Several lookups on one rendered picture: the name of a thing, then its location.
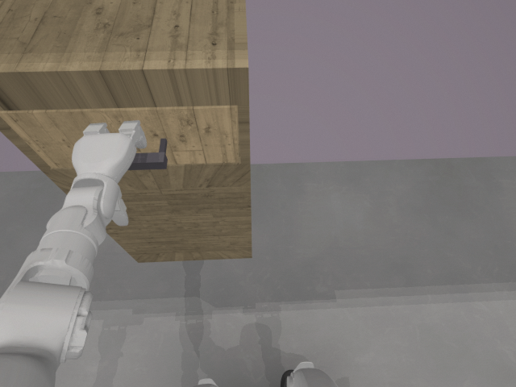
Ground robot left forearm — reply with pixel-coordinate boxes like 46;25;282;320
0;173;119;314

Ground handle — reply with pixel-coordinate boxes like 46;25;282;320
128;139;168;170

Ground cabinet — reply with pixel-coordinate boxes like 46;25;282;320
0;0;252;263

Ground robot left upper arm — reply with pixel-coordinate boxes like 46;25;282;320
0;281;93;387

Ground robot right shin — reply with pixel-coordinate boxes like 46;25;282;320
293;362;314;372

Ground robot left hand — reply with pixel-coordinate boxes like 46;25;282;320
72;120;147;226

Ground drawer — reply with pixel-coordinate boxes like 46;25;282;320
0;106;239;168

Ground robot left shin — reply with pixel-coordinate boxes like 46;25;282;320
198;378;217;386

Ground robot shin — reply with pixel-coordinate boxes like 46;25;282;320
293;362;314;372
198;378;217;386

